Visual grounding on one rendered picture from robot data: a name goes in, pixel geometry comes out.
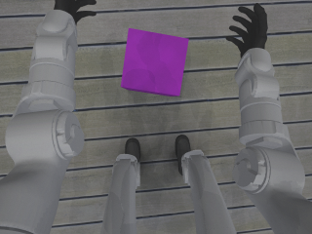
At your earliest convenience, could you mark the right robot upper arm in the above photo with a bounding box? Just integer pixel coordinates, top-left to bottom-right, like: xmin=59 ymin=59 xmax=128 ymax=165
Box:
xmin=232 ymin=145 xmax=312 ymax=234

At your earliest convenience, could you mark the left robot thigh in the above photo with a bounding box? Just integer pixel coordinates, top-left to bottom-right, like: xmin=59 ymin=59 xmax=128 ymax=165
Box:
xmin=100 ymin=159 xmax=140 ymax=234

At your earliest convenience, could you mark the carton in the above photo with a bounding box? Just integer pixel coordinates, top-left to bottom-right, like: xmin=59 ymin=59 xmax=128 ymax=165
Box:
xmin=121 ymin=28 xmax=189 ymax=97

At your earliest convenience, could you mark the robot left forearm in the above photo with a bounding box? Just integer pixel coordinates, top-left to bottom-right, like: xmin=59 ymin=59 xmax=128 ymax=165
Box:
xmin=5 ymin=9 xmax=78 ymax=158

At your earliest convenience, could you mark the robot left hand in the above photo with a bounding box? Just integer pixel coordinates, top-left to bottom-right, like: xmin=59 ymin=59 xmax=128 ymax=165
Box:
xmin=54 ymin=0 xmax=97 ymax=25

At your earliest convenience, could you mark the robot right hand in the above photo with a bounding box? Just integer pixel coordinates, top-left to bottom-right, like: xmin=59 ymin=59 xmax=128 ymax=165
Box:
xmin=225 ymin=3 xmax=268 ymax=58

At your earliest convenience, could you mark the robot right forearm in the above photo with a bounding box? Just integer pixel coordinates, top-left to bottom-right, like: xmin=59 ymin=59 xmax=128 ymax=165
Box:
xmin=234 ymin=48 xmax=300 ymax=161

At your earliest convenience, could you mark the robot left shin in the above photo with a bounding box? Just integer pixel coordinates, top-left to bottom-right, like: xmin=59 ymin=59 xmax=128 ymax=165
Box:
xmin=112 ymin=154 xmax=137 ymax=173

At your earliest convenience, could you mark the left robot upper arm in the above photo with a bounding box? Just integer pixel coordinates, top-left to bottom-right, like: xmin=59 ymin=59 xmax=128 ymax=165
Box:
xmin=0 ymin=108 xmax=85 ymax=234

